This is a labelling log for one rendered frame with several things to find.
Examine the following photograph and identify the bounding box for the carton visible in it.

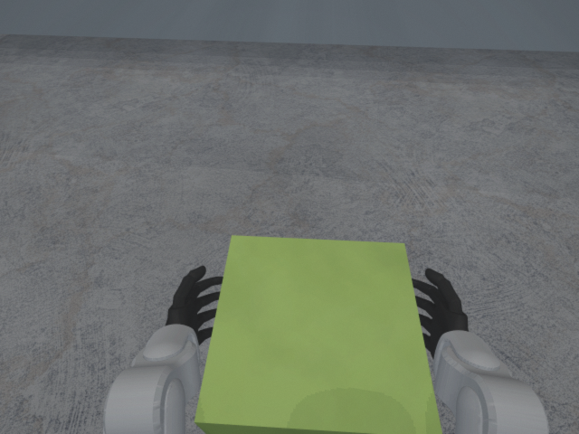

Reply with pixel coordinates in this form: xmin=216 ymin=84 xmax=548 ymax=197
xmin=195 ymin=235 xmax=442 ymax=434

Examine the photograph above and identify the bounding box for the robot right forearm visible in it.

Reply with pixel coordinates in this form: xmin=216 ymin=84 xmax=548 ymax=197
xmin=433 ymin=330 xmax=549 ymax=434

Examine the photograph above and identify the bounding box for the robot left hand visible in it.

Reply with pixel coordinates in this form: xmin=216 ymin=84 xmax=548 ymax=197
xmin=165 ymin=266 xmax=223 ymax=345

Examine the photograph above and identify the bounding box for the robot right hand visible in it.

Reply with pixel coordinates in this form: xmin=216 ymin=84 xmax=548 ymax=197
xmin=412 ymin=269 xmax=469 ymax=359

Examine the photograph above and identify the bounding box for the robot left forearm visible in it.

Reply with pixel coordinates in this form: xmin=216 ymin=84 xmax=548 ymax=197
xmin=103 ymin=324 xmax=202 ymax=434

